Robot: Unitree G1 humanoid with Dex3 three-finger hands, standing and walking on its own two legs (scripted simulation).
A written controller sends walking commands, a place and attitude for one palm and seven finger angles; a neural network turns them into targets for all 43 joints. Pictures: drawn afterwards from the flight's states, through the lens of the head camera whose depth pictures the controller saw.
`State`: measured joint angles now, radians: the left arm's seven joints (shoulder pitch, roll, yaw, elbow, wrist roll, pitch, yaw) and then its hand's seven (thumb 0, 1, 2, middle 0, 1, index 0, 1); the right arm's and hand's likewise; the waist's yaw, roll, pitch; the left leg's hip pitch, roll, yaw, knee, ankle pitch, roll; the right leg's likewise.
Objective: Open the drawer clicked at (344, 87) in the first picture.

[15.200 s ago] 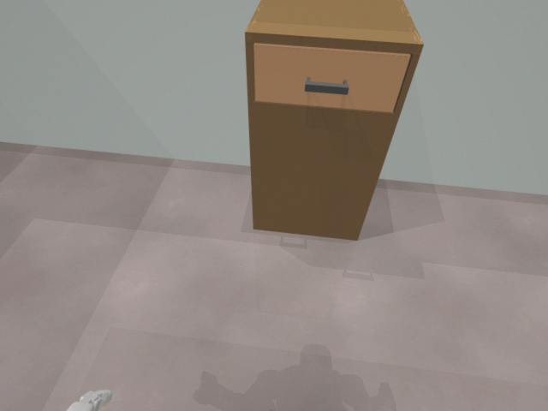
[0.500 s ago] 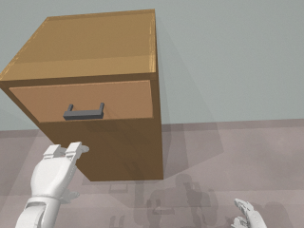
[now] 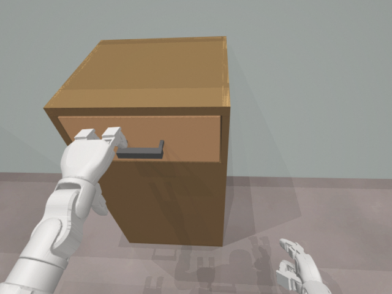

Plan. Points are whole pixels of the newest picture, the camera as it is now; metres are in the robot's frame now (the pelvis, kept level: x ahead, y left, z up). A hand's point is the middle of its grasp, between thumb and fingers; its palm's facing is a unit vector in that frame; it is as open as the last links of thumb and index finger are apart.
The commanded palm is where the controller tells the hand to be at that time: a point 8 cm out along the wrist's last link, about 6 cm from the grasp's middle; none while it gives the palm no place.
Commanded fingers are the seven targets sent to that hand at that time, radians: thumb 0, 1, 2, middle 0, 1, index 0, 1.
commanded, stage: raise the hand with hooked fingers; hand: left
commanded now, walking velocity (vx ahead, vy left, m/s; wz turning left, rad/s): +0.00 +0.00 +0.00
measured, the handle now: (141, 148) +0.48 +0.24 +0.00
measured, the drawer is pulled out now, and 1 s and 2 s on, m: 0.00 0.00 0.00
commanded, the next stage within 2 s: move the hooked fingers above the handle in 0.44 s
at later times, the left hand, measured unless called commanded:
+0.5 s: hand (105, 168) +0.31 +0.23 +0.12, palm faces +0.12 -0.07 -0.99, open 13.8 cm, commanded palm +0.27 +0.23 +0.17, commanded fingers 0.00 -0.50 0.30 -0.30 -1.20 -0.30 -1.20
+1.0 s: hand (113, 164) +0.34 +0.23 +0.09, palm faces +0.01 -0.04 -1.00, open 13.8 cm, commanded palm +0.32 +0.24 +0.15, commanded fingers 0.00 -0.50 0.30 -0.30 -1.20 -0.30 -1.20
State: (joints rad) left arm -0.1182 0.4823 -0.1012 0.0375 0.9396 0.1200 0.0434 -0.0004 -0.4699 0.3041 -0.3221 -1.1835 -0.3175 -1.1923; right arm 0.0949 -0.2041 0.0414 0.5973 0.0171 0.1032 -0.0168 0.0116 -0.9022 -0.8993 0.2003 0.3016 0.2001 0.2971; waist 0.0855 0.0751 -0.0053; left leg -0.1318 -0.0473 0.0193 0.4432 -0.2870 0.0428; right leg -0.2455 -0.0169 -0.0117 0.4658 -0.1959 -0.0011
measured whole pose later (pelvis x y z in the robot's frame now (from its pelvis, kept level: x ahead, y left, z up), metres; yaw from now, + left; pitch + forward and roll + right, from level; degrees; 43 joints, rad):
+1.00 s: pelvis +0.00 -0.03 +0.00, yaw +1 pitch +3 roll +1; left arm -0.26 0.52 -0.04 0.26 0.92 -0.02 0.04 0.00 -0.49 0.30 -0.32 -1.20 -0.32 -1.21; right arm 0.16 -0.27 -0.02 0.64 0.03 0.09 -0.04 0.01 -0.90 -0.90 0.20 0.30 0.20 0.30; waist 0.06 0.07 -0.01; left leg -0.22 -0.02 0.00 0.45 -0.27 0.01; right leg -0.33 0.01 -0.04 0.47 -0.19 -0.04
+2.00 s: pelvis +0.02 -0.01 -0.01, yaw +1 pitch +8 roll +0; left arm -0.48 0.46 -0.12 0.56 1.00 -0.03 0.12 0.00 -0.49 0.30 -0.32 -1.20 -0.32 -1.21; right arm 0.23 -0.25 -0.04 0.65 0.02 0.11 -0.04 0.01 -0.90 -0.90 0.20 0.30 0.20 0.30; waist 0.03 0.05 -0.06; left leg -0.36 -0.03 0.00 0.55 -0.34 0.03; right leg -0.47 -0.01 -0.03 0.57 -0.25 -0.02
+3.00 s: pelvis +0.01 -0.01 -0.01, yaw +0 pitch +10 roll +0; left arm -0.55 0.46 -0.06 0.69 1.06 -0.15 0.25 0.00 -0.49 0.30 -0.33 -1.20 -0.32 -1.21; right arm 0.27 -0.25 -0.05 0.66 0.02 0.11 -0.04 0.01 -0.90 -0.90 0.20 0.30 0.20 0.30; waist 0.00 0.04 -0.07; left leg -0.43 -0.03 0.02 0.60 -0.35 0.03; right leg -0.54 0.00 -0.01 0.60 -0.24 -0.02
